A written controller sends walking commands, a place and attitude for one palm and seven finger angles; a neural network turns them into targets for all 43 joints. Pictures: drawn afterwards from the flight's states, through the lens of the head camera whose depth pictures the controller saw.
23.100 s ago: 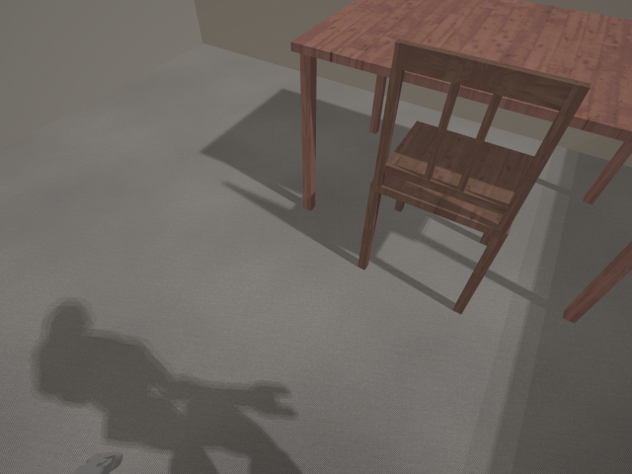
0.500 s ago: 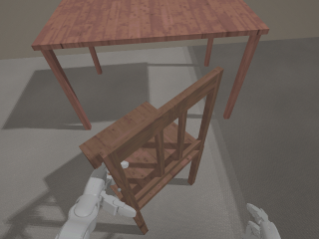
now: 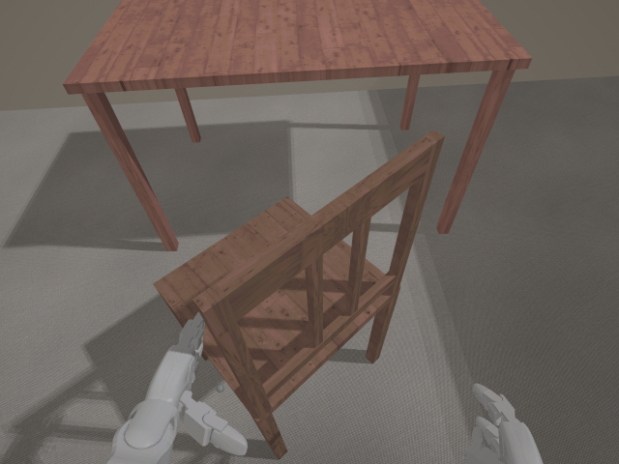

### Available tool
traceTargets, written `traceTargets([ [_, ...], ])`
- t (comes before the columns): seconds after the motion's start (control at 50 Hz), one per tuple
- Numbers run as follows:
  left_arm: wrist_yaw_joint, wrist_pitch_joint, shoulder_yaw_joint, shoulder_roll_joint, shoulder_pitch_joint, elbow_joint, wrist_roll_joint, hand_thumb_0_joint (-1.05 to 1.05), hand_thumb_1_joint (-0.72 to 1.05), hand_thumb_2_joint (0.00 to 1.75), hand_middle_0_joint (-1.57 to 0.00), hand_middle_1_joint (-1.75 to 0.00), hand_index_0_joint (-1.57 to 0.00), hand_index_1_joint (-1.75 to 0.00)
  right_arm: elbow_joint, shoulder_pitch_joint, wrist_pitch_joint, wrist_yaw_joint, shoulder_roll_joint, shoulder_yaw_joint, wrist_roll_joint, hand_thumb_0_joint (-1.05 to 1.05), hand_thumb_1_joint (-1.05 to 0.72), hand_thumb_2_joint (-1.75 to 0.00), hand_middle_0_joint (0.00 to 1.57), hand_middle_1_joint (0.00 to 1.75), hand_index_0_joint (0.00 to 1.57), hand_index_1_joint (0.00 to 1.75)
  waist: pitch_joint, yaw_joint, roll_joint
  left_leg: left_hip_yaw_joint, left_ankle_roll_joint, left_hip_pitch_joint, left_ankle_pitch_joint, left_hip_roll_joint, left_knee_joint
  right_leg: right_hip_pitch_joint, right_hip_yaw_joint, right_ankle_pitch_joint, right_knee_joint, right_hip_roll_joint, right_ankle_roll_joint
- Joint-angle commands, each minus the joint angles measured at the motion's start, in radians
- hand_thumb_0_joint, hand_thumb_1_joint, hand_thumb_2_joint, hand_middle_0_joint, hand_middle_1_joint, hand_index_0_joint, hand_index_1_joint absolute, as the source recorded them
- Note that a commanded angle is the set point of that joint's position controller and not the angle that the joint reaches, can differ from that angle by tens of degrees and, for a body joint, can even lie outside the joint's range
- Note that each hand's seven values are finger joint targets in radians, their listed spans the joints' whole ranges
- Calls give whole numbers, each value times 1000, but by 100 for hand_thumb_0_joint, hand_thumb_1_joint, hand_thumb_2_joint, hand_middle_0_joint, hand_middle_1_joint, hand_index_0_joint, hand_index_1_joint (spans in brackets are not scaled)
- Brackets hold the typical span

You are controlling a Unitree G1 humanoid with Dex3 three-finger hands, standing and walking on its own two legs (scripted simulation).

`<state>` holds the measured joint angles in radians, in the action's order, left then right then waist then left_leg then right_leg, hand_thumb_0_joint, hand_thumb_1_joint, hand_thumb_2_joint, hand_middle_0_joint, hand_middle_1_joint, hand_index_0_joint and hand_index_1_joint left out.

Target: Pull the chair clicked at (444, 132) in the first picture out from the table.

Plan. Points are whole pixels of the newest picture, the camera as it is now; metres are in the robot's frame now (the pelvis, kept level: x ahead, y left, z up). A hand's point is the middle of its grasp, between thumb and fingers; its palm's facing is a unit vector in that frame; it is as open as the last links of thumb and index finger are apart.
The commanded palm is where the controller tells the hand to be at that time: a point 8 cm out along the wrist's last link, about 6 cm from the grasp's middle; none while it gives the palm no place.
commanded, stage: draw the fingers out of the gap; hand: left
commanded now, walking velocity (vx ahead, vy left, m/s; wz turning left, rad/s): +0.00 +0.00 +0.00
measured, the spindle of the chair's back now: (315, 305) +0.37 +0.00 -0.07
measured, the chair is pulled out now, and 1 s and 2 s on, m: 0.50 0.50 0.50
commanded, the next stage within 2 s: draw the hand back to the body in 0.62 s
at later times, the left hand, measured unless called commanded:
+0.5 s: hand (209, 463) +0.14 +0.12 -0.02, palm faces -0.12 -0.98 -0.18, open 17.5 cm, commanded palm +0.12 +0.17 +0.00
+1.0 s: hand (176, 462) +0.14 +0.14 +0.04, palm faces +0.09 -0.99 -0.04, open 17.5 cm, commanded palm +0.09 +0.20 +0.05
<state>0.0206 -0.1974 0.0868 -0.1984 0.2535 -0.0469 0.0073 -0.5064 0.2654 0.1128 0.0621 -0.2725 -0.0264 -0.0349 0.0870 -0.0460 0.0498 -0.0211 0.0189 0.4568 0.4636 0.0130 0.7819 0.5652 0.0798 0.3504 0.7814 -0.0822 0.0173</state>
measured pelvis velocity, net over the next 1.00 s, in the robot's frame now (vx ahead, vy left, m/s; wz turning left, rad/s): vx -0.02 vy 0.00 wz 0.01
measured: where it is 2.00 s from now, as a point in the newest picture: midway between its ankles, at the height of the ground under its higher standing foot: outside the picture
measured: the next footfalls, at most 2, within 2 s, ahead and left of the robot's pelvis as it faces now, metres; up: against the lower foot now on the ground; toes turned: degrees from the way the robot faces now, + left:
none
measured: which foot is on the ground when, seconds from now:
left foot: down 0.00-1.00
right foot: down 0.00-1.00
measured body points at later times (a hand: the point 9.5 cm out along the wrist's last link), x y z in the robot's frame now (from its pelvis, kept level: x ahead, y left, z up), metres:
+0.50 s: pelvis -0.01 +0.01 -0.01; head +0.01 -0.01 +0.44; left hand +0.15 +0.18 -0.01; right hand +0.18 -0.22 -0.08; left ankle -0.04 +0.13 -0.71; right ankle +0.02 -0.13 -0.71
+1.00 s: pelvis -0.02 +0.00 -0.04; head +0.01 -0.01 +0.41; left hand +0.13 +0.19 +0.05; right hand +0.16 -0.23 -0.11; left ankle -0.04 +0.13 -0.71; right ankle +0.02 -0.13 -0.71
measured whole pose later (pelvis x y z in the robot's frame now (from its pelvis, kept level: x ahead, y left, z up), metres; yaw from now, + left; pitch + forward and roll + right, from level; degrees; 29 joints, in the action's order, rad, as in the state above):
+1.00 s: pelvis -0.02 +0.00 -0.04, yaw +1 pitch +10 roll -1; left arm 0.04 0.31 0.05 -0.15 0.74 0.39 0.13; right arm -0.51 0.26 0.22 0.06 -0.20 0.02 -0.05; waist 0.13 0.02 0.03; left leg -0.05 0.03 0.68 0.57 0.02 1.07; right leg 0.77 0.10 0.43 1.03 -0.08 0.01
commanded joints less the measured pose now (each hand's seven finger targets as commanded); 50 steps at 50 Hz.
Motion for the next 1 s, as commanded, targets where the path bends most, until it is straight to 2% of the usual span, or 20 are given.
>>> traceTargets([
  [0.0,-13,64,-42,-94,58,292,-3,0,-55,20,0,0,0,0,178,-63,64,7,-107,52,1,0,-90,-90,20,30,20,30,189,12,-69,0,-32,42,-344,-23,-99,-252,-5,-323,-75,24,-39],
  [0.08,-25,78,-4,-71,127,368,-17,0,-55,20,0,0,0,0,186,-65,79,16,-99,56,2,0,-90,-90,20,30,20,30,147,5,-54,-11,-33,44,-333,-22,-88,-197,3,-275,-67,30,-40],
  [0.2,-30,99,23,-66,160,425,-27,0,-55,20,0,0,0,0,181,-54,102,31,-96,50,6,0,-90,-90,20,30,20,30,140,-5,-35,-25,-34,41,-289,-27,-73,-153,9,-198,-54,32,-38],
  [0.32,-22,82,31,-54,297,427,-35,0,-55,20,0,0,0,0,195,-78,98,32,-83,52,3,0,-90,-90,20,30,20,30,117,10,-76,-29,-34,81,-261,-26,-66,-143,11,-169,-45,32,-38],
  [0.38,-23,75,14,-74,338,458,-40,0,-55,20,0,0,0,0,207,-89,92,34,-79,54,2,0,-90,-90,20,30,20,30,114,20,-58,-27,-34,105,-237,-29,-62,-142,7,-141,-43,32,-43],
  [0.44,-24,74,41,-51,378,495,-44,0,-55,20,0,0,0,0,222,-88,88,34,-71,52,1,0,-90,-90,20,30,20,30,107,18,-43,-25,-35,110,-230,-28,-54,-126,7,-129,-35,31,-41],
  [0.48,-26,74,28,-65,408,507,-46,0,-55,20,0,0,0,0,225,-85,87,37,-70,56,2,0,-90,-90,20,30,20,30,112,22,-61,-28,-38,122,-228,-29,-46,-124,3,-130,-32,34,-43],
  [0.52,-21,82,61,-37,437,536,-48,0,-55,20,0,0,0,0,235,-82,89,38,-66,56,0,0,-90,-90,20,30,20,30,105,17,-51,-25,-37,120,-223,-28,-43,-109,8,-121,-25,33,-41],
  [0.64,-22,102,95,-27,529,595,-63,0,-55,20,0,0,0,0,253,-78,96,40,-61,64,-1,0,-90,-90,20,30,20,30,105,17,-58,-28,-39,147,-196,-29,-20,-76,10,-83,-5,36,-41],
  [0.7,-29,108,80,-40,572,607,-73,0,-55,20,0,0,0,0,259,-74,93,44,-56,68,-1,0,-90,-90,20,30,20,30,107,23,-74,-26,-41,168,-181,-33,-10,-72,5,-71,4,39,-43],
  [0.72,-30,109,68,-47,606,606,-75,0,-55,20,0,0,0,0,261,-76,89,44,-54,72,-3,0,-90,-90,20,30,20,30,113,31,-53,-24,-39,171,-188,-32,-5,-69,2,-77,10,38,-45],
  [0.74,-30,227,45,71,531,723,95,0,-55,20,0,0,0,0,262,-70,121,45,-38,61,-5,0,-90,-90,20,30,20,30,91,35,-114,-25,-29,192,-182,-42,28,-36,32,-86,16,51,-41],
  [0.76,-33,280,1,4,547,667,92,0,-55,20,0,0,0,0,223,-62,135,46,-47,69,-5,0,-90,-90,20,30,20,30,108,39,-111,-22,-28,200,-166,-40,44,-39,16,-75,27,54,-46],
  [0.78,-36,321,-44,-21,550,668,111,0,-55,20,0,0,0,0,208,-57,143,45,-49,71,-5,0,-90,-90,20,30,20,30,101,47,-86,-23,-26,221,-170,-40,52,-34,11,-75,35,53,-49],
  [0.8,-32,366,-40,-10,542,693,116,0,-55,20,0,0,0,0,203,-48,154,41,-44,71,-6,0,-90,-90,20,30,20,30,125,50,-42,-19,-23,211,-175,-42,56,-33,8,-68,49,50,-51],
  [0.82,-31,408,-50,-11,543,692,123,0,-55,20,0,0,0,0,191,-46,161,37,-38,77,-8,0,-90,-90,20,30,20,30,139,53,-38,-18,-20,212,-184,-38,66,-31,6,-76,61,49,-51],
  [0.86,-17,492,-42,10,537,680,128,0,-55,20,0,0,0,0,174,-54,169,25,-32,81,-10,0,-90,-90,20,30,20,30,118,54,-9,-14,-15,238,-175,-34,85,3,2,-59,78,49,-50],
  [0.92,25,616,-48,3,525,631,131,0,-55,20,0,0,0,0,147,-78,176,4,-32,93,-11,0,-90,-90,20,30,20,30,110,51,-42,-17,-15,288,-153,-25,125,32,-14,-41,103,45,-49],
  [0.94,47,629,-54,-6,536,622,133,0,-55,20,0,0,0,0,153,-86,175,-1,-41,94,-14,0,-90,-90,20,30,20,30,131,53,-35,-16,-18,292,-141,-24,124,19,-21,-29,104,41,-49],
  [0.98,78,585,-76,-31,571,618,140,0,-55,20,0,0,0,0,176,-109,163,-2,-47,94,-25,0,-90,-90,20,30,20,30,151,61,-22,-15,-24,280,-117,-24,103,-33,-39,-1,75,32,-48],
])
